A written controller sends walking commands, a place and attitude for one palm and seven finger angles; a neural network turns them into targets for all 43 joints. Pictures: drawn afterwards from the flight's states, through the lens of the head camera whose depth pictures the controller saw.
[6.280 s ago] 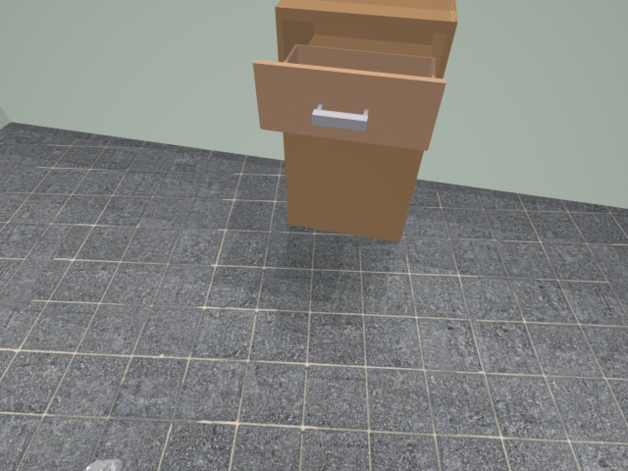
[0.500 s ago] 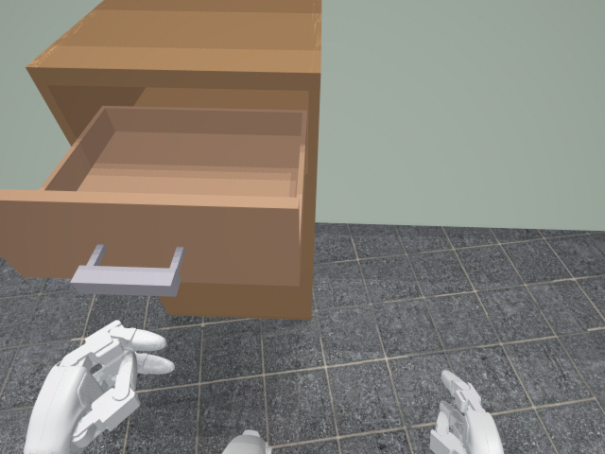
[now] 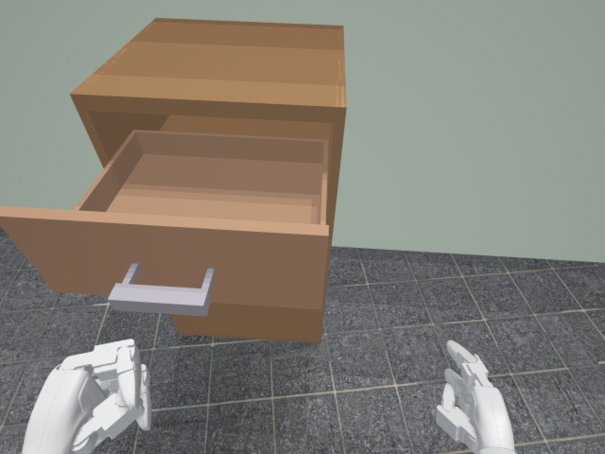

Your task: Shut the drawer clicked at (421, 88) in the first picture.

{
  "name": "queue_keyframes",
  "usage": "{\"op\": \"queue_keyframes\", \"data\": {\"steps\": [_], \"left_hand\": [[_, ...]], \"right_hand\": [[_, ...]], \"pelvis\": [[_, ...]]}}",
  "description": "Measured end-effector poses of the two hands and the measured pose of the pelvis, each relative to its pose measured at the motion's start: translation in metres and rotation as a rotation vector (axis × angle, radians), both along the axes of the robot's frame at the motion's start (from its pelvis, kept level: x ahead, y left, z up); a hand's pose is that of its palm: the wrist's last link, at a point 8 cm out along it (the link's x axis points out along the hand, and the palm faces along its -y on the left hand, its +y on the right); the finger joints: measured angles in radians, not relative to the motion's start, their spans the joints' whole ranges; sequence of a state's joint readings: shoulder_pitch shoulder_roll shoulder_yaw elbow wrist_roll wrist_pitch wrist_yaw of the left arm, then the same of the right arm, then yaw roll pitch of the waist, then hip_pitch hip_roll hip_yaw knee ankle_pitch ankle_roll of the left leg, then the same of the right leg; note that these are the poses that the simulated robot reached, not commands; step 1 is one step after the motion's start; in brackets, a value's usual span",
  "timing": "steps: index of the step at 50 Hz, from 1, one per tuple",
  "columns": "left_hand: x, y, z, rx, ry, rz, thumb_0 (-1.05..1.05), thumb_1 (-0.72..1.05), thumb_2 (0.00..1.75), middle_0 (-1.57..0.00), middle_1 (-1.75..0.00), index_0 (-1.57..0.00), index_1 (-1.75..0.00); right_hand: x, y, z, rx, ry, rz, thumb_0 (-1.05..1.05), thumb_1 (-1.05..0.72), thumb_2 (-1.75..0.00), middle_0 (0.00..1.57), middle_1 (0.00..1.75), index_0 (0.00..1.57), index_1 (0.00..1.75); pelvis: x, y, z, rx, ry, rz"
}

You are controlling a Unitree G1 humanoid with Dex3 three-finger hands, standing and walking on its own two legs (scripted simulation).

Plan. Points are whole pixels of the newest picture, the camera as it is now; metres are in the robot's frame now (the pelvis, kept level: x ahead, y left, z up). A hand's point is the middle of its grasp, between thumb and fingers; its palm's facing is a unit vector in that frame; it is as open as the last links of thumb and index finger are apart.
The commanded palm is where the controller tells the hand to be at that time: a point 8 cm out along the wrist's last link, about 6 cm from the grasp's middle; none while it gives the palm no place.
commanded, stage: raise the hand and make a fist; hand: left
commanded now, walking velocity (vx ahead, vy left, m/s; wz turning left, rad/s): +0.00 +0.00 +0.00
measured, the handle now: (166, 285) +0.33 +0.23 +0.04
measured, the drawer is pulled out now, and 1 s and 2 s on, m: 0.28 0.28 0.28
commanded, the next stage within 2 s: bring the fist close to the handle in 0.66 s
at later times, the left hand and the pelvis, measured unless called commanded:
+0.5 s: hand (124, 392) +0.15 +0.19 +0.12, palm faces +0.06 -0.99 -0.11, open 3.3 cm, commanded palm +0.10 +0.24 +0.14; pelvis +0.01 -0.01 +0.02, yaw +0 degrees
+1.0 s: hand (138, 390) +0.16 +0.18 +0.11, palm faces +0.06 -0.99 -0.08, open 3.3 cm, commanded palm +0.13 +0.24 +0.11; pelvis +0.01 -0.02 +0.01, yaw +1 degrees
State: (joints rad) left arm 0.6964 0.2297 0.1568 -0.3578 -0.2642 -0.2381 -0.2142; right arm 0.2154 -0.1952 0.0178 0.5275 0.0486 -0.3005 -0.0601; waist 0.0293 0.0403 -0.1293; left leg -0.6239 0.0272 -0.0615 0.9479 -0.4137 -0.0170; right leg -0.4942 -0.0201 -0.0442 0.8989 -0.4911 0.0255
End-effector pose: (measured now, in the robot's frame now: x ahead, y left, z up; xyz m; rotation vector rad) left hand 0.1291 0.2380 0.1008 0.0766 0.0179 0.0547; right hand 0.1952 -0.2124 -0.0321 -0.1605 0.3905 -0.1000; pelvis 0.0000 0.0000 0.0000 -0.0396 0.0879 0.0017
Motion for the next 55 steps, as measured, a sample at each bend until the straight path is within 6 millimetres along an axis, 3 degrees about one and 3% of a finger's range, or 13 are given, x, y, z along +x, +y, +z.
{"op": "queue_keyframes", "data": {"steps": [9,18,31,41,55], "left_hand": [[-0.003,-0.003,0.02,0.016,-0.016,-0.003,0.02,0.9,0.9,-1.37,-1.58,-1.37,-1.57],[0.001,0.005,0.033,0.037,-0.007,0.014,0.02,0.9,0.9,-1.4,-1.6,-1.4,-1.59],[-0.001,0.004,0.031,0.035,0.001,0.024,0.02,0.9,0.9,-1.4,-1.6,-1.4,-1.6],[0.002,0.004,0.03,0.028,0.009,0.016,0.02,0.9,0.9,-1.4,-1.6,-1.4,-1.6],[0.017,-0.005,0.002,-0.002,0.027,-0.004,0.02,0.9,0.9,-1.4,-1.6,-1.4,-1.6]], "right_hand": [[0.014,0.021,0.007,0.029,-0.027,0.076,0.01,-0.9,-0.9,0.21,0.31,0.21,0.3],[0.003,0.003,0.005,0.029,0.0,0.028,0.02,-0.9,-0.9,0.21,0.31,0.21,0.3],[-0.006,-0.032,0.007,-0.011,-0.011,-0.028,0.02,-0.9,-0.9,0.21,0.3,0.2,0.3],[-0.001,-0.029,0.008,0.007,-0.03,-0.021,0.02,-0.9,-0.9,0.21,0.3,0.2,0.3],[-0.004,-0.025,-0.004,-0.016,0.032,0.0,0.02,-0.9,-0.9,0.21,0.3,0.21,0.3]], "pelvis": [[0.004,0.0,0.005,-0.003,-0.023,0.012],[0.009,-0.007,0.012,0.004,-0.045,0.009],[0.009,-0.019,0.015,0.01,-0.055,0.006],[0.01,-0.022,0.017,0.014,-0.054,0.004],[0.006,-0.018,0.011,0.015,-0.023,0.009]]}}
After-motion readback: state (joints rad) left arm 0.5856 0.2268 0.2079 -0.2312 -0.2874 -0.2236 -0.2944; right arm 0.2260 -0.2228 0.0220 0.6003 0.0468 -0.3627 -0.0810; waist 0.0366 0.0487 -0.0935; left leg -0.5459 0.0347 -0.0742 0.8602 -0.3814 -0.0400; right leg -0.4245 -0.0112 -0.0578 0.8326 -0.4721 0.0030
